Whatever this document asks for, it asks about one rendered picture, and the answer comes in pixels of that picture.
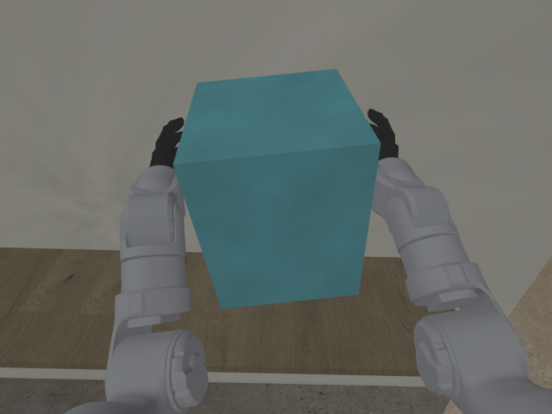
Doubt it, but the left robot upper arm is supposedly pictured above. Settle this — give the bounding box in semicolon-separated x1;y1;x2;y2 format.
64;329;209;414

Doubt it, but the carton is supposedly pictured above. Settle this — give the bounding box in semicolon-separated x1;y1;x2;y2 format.
173;69;381;309

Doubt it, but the robot right forearm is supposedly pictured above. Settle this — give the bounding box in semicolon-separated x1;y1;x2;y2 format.
372;157;528;373

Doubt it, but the robot left forearm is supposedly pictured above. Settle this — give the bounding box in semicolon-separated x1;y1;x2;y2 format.
105;166;192;398

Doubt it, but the right robot upper arm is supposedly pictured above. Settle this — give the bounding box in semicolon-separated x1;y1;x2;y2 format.
414;306;552;414

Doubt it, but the robot right hand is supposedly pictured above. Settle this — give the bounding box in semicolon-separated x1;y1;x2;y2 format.
367;109;398;160

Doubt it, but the robot left hand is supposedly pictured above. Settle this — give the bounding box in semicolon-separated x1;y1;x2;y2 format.
150;117;184;169

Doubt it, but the table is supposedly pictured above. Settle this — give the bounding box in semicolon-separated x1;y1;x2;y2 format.
0;248;455;377

